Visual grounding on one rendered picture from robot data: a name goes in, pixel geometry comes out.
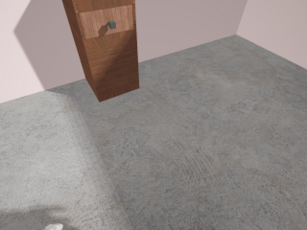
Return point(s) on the drawer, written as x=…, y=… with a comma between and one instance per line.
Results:
x=95, y=23

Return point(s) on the cabinet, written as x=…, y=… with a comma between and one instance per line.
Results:
x=109, y=62

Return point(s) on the handle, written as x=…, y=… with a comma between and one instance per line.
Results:
x=112, y=24

